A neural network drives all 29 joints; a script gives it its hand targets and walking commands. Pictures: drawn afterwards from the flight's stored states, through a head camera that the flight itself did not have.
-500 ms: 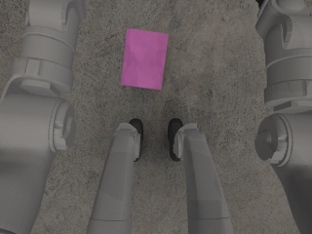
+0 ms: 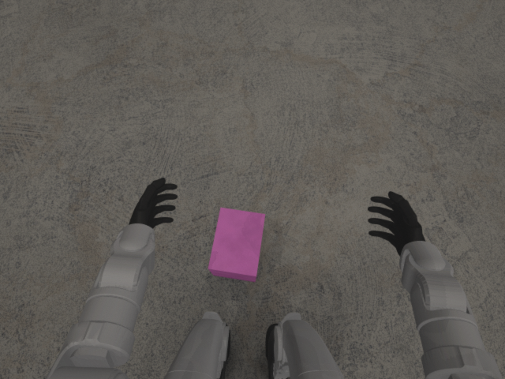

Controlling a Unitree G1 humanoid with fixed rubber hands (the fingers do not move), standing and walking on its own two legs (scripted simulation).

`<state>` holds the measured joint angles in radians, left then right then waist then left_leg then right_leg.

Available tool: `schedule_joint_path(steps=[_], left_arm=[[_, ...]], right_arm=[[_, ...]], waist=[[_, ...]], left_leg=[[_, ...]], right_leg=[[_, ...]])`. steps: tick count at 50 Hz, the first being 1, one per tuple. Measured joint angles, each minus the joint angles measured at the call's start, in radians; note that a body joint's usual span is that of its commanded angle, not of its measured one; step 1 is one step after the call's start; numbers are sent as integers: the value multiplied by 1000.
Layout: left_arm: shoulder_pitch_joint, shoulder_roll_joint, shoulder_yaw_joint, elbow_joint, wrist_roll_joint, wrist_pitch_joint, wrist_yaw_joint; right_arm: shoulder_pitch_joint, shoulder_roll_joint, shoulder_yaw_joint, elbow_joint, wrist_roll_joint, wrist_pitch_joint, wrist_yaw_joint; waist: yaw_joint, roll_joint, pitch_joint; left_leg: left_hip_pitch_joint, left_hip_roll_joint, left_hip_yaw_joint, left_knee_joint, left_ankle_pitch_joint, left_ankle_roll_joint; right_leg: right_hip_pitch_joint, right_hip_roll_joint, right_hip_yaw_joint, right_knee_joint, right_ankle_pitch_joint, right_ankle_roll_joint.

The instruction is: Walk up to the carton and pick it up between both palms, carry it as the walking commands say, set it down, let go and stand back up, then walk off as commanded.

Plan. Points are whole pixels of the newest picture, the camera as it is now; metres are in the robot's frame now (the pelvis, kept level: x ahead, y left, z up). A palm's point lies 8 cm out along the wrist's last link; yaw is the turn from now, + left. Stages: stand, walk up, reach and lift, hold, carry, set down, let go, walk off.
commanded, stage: let go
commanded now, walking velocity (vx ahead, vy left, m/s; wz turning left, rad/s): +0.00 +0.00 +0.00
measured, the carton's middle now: (238, 246) +0.44 +0.04 -0.63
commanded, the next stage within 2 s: stand in 0.84 s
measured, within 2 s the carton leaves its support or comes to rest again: neither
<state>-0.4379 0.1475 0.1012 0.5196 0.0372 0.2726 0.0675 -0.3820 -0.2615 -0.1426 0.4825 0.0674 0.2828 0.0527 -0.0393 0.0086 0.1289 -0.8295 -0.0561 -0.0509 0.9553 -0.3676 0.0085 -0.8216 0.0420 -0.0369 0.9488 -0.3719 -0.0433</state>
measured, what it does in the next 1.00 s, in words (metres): shifts its weight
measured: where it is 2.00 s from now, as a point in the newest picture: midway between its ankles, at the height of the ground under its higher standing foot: (246, 371)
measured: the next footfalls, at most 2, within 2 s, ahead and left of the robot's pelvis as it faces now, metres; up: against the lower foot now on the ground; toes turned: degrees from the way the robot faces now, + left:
none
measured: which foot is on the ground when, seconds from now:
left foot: down 0.00-1.00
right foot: down 0.00-1.00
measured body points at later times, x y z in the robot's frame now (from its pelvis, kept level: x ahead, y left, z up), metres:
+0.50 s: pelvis +0.06 +0.01 +0.05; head +0.08 +0.02 +0.50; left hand +0.25 +0.25 -0.03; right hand +0.26 -0.23 -0.01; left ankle +0.06 +0.11 -0.68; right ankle +0.05 -0.09 -0.68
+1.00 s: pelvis +0.05 +0.01 +0.05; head +0.02 +0.01 +0.50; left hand +0.22 +0.28 -0.01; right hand +0.25 -0.24 +0.00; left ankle +0.05 +0.11 -0.68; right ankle +0.05 -0.09 -0.68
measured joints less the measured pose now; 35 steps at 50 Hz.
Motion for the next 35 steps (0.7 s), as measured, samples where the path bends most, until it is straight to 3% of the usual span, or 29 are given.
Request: schedule_joint_path(steps=[14, 22, 35], left_arm=[[485, 8, 0, -56, 5, -175, -68], [600, 26, 0, -80, 5, -164, -90], [649, 46, -1, -91, 5, -97, -123]], right_arm=[[453, 42, 51, -81, -13, -162, 13], [530, 42, 65, -81, -13, -165, 29], [536, 42, 65, -80, -14, -106, 39]], waist=[[1, -7, -32], [6, -7, -44], [28, -7, -43]], left_leg=[[392, 1, -9, -234, 11, 9], [549, 2, -9, -298, 12, 19], [650, 2, -9, -309, 15, 20]], right_leg=[[402, 0, 10, -252, 18, 7], [566, 0, 14, -332, 29, 14], [667, 0, 15, -343, 32, 15]])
